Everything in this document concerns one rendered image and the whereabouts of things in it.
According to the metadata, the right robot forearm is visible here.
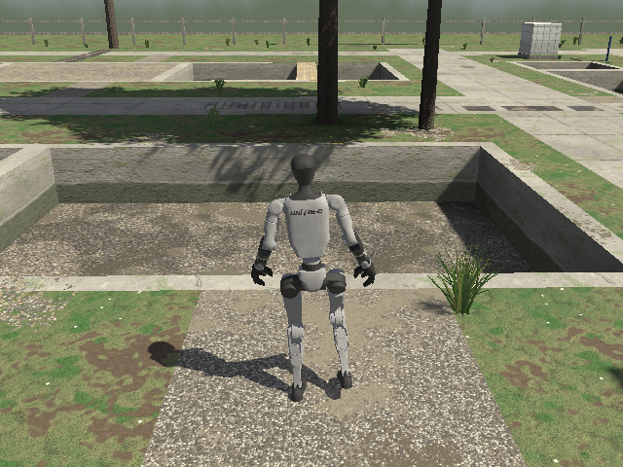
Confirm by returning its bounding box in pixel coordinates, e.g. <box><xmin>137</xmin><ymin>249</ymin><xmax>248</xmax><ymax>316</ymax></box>
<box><xmin>349</xmin><ymin>231</ymin><xmax>371</xmax><ymax>269</ymax></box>

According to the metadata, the robot right foot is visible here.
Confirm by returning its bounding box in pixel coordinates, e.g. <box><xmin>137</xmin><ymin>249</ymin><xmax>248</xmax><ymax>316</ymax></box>
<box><xmin>337</xmin><ymin>370</ymin><xmax>352</xmax><ymax>389</ymax></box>

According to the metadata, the right robot hand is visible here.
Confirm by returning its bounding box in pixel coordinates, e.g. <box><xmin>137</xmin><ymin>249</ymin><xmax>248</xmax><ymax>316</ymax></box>
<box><xmin>353</xmin><ymin>262</ymin><xmax>376</xmax><ymax>287</ymax></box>

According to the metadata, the right robot shin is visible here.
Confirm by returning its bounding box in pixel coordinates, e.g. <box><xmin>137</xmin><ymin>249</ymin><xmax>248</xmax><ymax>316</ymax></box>
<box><xmin>333</xmin><ymin>309</ymin><xmax>349</xmax><ymax>377</ymax></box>

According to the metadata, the left robot forearm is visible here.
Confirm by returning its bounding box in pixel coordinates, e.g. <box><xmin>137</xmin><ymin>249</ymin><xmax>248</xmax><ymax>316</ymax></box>
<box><xmin>254</xmin><ymin>236</ymin><xmax>272</xmax><ymax>270</ymax></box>

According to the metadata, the right robot upper arm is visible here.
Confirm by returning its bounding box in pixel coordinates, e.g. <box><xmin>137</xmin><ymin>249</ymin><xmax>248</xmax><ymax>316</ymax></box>
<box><xmin>326</xmin><ymin>195</ymin><xmax>358</xmax><ymax>247</ymax></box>

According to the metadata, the left robot upper arm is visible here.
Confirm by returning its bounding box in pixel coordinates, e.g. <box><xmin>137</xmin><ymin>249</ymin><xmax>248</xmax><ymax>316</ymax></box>
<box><xmin>262</xmin><ymin>198</ymin><xmax>286</xmax><ymax>251</ymax></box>

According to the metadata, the left robot hand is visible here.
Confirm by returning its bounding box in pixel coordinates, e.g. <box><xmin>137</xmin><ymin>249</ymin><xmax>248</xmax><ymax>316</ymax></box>
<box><xmin>251</xmin><ymin>264</ymin><xmax>273</xmax><ymax>286</ymax></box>

